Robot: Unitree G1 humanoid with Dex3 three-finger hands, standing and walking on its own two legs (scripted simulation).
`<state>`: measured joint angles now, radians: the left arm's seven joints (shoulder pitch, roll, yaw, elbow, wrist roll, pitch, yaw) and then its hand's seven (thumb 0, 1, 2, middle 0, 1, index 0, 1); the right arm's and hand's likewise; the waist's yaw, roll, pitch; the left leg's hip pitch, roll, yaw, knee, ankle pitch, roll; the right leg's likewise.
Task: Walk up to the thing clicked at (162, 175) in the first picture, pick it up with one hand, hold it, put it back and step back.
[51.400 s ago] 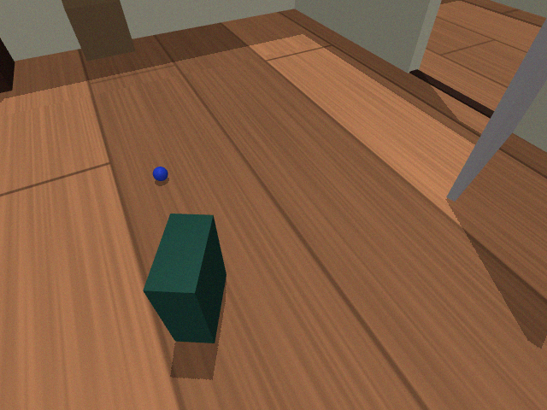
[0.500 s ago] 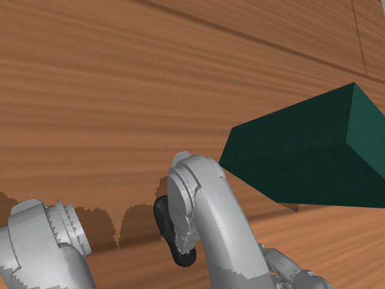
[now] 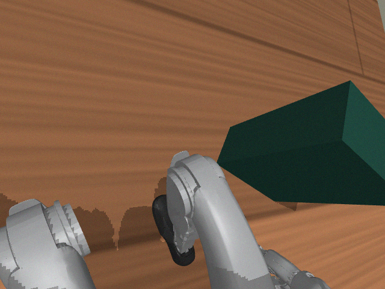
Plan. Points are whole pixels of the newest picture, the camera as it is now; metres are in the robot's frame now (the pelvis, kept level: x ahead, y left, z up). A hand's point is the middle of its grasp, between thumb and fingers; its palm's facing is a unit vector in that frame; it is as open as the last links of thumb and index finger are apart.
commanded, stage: withdraw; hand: left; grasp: from above
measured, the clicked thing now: out of the picture +0.43 +0.36 -0.26
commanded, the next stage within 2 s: home in 0.88 s
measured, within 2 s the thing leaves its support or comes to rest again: rests again in 1.12 s
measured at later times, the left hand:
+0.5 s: hand out of the picture +0.42 +0.37 -0.10, palm faces -0.40 -0.11 -0.91, open 14.1 cm
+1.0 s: hand out of the picture +0.42 +0.36 -0.15, palm faces -0.39 -0.11 -0.92, open 13.9 cm
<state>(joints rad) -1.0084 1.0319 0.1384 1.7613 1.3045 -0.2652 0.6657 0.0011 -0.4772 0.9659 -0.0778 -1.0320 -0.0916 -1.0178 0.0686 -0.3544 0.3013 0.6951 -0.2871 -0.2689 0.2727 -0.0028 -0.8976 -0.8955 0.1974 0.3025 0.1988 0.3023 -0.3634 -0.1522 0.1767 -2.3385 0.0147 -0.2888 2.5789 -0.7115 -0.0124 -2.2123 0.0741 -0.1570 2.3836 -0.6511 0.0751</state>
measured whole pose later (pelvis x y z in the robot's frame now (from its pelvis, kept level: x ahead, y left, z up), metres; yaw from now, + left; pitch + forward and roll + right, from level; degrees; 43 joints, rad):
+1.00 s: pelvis +0.00 -0.01 +0.02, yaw +6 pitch +31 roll -10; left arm -0.95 0.86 0.13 1.43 1.32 -0.31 0.41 0.00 -0.50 1.00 -0.09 -1.01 -0.10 -1.00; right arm 0.18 -0.31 0.12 0.71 -0.17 -0.06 0.14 0.00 -0.90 -0.89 0.20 0.30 0.20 0.30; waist -0.26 -0.04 0.01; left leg -2.36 -0.01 -0.18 2.45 -0.64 -0.01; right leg -2.25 0.02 -0.08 2.34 -0.64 0.05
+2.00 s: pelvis +0.04 -0.01 +0.33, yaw +14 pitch +21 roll -4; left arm 0.19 0.29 0.05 0.11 0.03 0.36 0.07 0.01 0.89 0.90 -0.20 -0.30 -0.21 -0.30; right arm 0.16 -0.20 0.05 0.54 0.04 -0.12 -0.09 0.01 -0.91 -0.90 0.20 0.30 0.20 0.30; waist -0.06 0.04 -0.18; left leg -1.24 0.03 -0.08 1.43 -0.57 -0.02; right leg -1.17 -0.01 -0.05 1.37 -0.56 0.02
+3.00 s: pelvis +0.08 +0.00 +0.42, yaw +16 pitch +10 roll -2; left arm 0.50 0.22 0.03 -0.12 -0.05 0.45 0.01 0.01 0.90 0.90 -0.20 -0.30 -0.20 -0.30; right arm 0.29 -0.22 0.03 0.55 0.01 -0.26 -0.19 0.01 -0.90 -0.90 0.20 0.30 0.20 0.30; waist -0.04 0.05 -0.16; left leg -0.69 0.03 -0.07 1.00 -0.48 -0.02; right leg -0.63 -0.01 -0.05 0.94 -0.47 0.02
